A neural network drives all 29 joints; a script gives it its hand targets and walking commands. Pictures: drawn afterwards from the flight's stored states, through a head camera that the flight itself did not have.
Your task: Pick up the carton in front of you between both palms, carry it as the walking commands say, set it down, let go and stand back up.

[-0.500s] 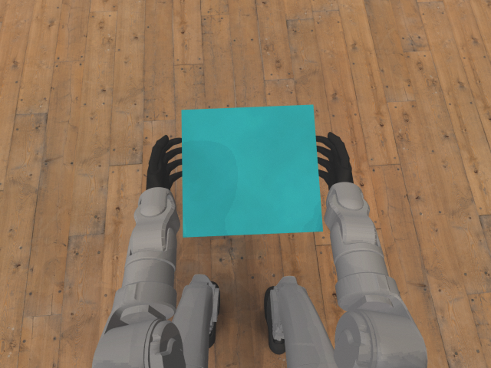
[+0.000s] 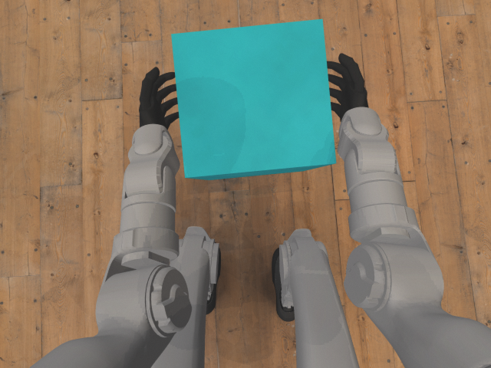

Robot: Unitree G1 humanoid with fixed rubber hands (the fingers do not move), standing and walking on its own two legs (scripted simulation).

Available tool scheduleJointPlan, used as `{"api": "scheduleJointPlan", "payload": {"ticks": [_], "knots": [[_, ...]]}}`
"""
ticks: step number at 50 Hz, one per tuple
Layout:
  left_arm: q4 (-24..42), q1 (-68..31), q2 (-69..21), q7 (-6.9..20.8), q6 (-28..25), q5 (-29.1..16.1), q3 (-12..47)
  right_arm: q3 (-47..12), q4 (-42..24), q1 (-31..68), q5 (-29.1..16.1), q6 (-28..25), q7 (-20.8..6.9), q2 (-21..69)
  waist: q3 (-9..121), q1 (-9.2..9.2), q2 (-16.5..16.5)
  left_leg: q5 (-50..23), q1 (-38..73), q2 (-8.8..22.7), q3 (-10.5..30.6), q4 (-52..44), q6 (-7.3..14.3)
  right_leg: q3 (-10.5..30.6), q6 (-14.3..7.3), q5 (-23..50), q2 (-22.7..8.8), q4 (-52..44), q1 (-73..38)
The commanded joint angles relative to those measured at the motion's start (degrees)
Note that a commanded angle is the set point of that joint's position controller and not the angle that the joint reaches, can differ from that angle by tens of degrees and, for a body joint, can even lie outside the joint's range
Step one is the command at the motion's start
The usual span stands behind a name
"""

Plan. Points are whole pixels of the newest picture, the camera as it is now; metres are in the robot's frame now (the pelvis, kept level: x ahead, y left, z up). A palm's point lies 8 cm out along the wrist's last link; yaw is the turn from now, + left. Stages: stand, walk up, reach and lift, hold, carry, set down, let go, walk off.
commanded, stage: set down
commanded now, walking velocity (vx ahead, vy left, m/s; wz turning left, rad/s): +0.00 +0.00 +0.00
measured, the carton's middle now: (252, 118) +0.50 -0.01 -0.17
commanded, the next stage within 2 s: none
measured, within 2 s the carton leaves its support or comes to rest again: rests again in 1.12 s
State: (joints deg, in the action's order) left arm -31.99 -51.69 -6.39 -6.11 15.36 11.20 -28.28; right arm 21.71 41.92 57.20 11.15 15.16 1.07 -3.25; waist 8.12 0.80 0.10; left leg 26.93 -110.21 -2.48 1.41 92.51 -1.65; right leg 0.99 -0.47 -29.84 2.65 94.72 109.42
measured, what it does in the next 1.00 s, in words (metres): lowers itself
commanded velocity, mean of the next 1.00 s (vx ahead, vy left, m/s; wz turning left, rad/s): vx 0.00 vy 0.00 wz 0.00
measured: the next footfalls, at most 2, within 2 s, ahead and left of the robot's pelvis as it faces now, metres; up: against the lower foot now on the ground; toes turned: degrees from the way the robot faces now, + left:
none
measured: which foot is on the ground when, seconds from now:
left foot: down 0.00-1.00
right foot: down 0.00-1.00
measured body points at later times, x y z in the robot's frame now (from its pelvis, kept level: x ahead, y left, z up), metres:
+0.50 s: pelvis -0.01 -0.01 -0.10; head +0.34 -0.03 +0.17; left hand +0.50 +0.15 -0.25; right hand +0.55 -0.15 -0.26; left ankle +0.10 +0.12 -0.50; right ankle +0.08 -0.11 -0.50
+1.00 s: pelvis -0.01 -0.01 -0.15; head +0.35 -0.04 +0.11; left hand +0.52 +0.15 -0.31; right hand +0.56 -0.15 -0.33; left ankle +0.10 +0.13 -0.50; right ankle +0.08 -0.11 -0.50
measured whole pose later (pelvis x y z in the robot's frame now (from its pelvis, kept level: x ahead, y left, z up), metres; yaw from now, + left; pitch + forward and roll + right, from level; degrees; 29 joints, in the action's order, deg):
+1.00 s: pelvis -0.01 -0.01 -0.15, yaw +2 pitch +41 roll +4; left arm -50.3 -76.7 4.5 -8.8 12.7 1.3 -26.6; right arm 5.6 61.7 84.0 1.8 13.4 4.3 -18.7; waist -13.2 3.7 2.5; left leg 32.7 -130.9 -4.1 0.9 122.3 -4.5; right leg 0.9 -1.5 -35.6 3.7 126.2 131.4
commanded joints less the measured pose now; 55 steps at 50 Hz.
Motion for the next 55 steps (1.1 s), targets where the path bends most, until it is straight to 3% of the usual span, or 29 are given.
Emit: {"api": "scheduleJointPlan", "payload": {"ticks": [1,15,30,34,38,48,55], "knots": [[-0.88,-39.73,-49.83,10.55,-0.97,-6.50,32.48,-27.67,-0.08,34.06,-6.85,-1.11,-12.66,52.72,59.27,0.05,-1.97,-15.81,32.39,-8.07,-3.96,-3.20,-1.33,-1.73,1.37,17.00,7.09,-6.70,-27.72],[-1.82,-50.68,-43.96,10.64,-1.10,-7.72,28.67,-26.81,4.62,43.19,-8.25,-0.85,-13.00,47.26,56.82,0.79,-3.44,-14.05,22.40,-7.12,-5.51,7.68,-1.11,-1.52,1.17,15.67,6.03,3.28,-19.60],[-2.69,-61.07,-35.84,10.82,-3.06,-13.82,28.99,-31.93,6.70,54.96,-14.34,-2.77,-11.55,39.61,54.47,2.82,-6.47,-15.88,15.94,-4.99,-7.01,19.97,-0.85,-0.75,1.10,19.20,4.34,14.68,-22.04],[-7.25,-58.26,-38.69,11.22,-3.40,-15.86,27.49,-33.91,4.58,58.62,-16.05,-4.20,-11.06,38.92,54.89,2.52,-9.24,-19.70,13.93,-5.22,-6.62,22.49,-0.77,-0.71,0.79,25.28,4.08,17.37,-24.85],[-9.50,-56.77,-39.41,12.17,-3.08,-16.27,26.39,-33.65,5.59,56.49,-15.74,-4.09,-10.98,39.85,53.64,2.19,-10.69,-18.35,8.03,-5.41,-6.92,23.49,-1.03,-0.23,0.55,29.31,3.84,19.21,-28.31],[-12.34,-57.23,-38.08,12.17,-4.20,-15.24,23.78,-30.25,8.75,56.43,-15.22,-5.41,-11.65,38.29,42.97,2.29,-7.80,-16.51,6.40,-5.58,-6.66,25.00,-0.83,-0.30,-0.12,21.93,4.15,20.04,-16.97],[-16.61,-58.03,-36.65,11.86,-4.55,-14.23,21.02,-27.51,11.80,57.75,-14.05,-6.05,-12.22,33.93,36.31,1.18,-5.29,-13.15,7.52,-5.64,-6.42,25.50,-0.51,-0.65,-0.75,15.22,3.64,20.23,-10.87]]}}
